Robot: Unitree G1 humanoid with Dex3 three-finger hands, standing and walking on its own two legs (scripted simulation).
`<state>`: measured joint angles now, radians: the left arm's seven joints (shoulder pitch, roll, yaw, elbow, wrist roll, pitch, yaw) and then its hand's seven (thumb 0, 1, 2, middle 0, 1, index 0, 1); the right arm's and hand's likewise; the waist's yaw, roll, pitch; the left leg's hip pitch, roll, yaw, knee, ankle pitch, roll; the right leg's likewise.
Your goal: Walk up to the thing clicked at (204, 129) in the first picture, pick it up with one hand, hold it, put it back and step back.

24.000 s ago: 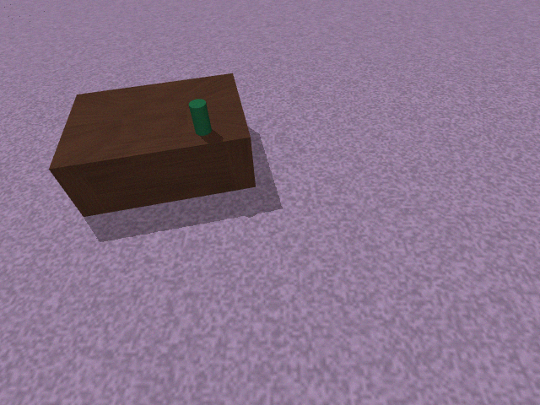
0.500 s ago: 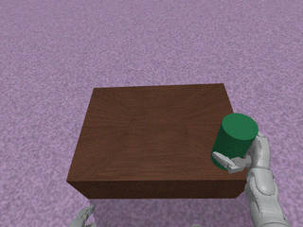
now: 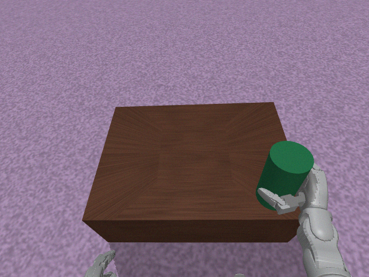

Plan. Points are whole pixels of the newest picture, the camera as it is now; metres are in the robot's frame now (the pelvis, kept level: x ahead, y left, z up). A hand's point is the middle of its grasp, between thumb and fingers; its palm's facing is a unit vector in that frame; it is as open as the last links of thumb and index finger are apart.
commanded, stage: hold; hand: right
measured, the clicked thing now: (280, 177) +0.32 -0.17 +0.04
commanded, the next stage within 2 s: crouch in 0.08 s
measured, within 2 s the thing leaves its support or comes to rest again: neither
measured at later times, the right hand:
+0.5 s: hand (275, 183) +0.34 -0.17 -0.01, palm faces +0.20 +0.98 +0.00, open 10.7 cm
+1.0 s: hand (266, 183) +0.41 -0.20 -0.15, palm faces +0.20 +0.98 -0.01, open 10.7 cm
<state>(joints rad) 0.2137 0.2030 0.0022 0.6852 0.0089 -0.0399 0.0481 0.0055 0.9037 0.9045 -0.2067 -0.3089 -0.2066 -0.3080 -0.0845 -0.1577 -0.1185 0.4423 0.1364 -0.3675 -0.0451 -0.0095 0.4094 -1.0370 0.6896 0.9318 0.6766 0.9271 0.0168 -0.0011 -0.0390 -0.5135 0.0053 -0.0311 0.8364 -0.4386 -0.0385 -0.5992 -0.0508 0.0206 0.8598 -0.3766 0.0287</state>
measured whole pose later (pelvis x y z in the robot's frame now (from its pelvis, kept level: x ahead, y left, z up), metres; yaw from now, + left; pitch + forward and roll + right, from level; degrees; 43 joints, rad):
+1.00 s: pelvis -0.04 +0.00 -0.14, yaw +2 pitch +29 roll +4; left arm 0.18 0.22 -0.01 0.69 0.08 0.01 -0.03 0.00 0.91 0.91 -0.20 -0.30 -0.19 -0.30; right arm -0.61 -0.33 -0.39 0.98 0.10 -0.59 0.06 -0.01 0.42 -1.05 0.69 0.94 0.68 0.93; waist 0.10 -0.01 -0.17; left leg -1.37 -0.04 -0.01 1.51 -0.64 -0.04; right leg -1.48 -0.07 0.08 1.53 -0.56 0.04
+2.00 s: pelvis -0.06 +0.00 -0.27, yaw +6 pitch +35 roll +6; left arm 0.16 0.25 -0.02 0.67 0.10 0.05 -0.05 0.00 0.90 0.90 -0.20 -0.30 -0.19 -0.30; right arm -0.81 -0.49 -0.52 1.07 0.04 -0.53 0.10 -0.01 0.42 -1.05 0.69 0.94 0.68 0.94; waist 0.15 0.00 -0.16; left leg -1.85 -0.07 0.01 1.96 -0.73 -0.06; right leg -1.97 -0.06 0.14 1.98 -0.63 0.05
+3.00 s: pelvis -0.07 +0.01 -0.33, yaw +7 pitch +35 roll +5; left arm 0.15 0.29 -0.03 0.67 0.09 0.07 -0.03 0.00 0.95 0.87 -0.20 -0.30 -0.21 -0.29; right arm -0.86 -0.57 -0.55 1.01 0.06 -0.44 0.16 -0.01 0.45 -0.65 0.80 0.74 0.79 0.74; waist 0.14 0.01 -0.13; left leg -2.02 -0.09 0.02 2.15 -0.76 -0.05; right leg -2.13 -0.06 0.17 2.16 -0.65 0.07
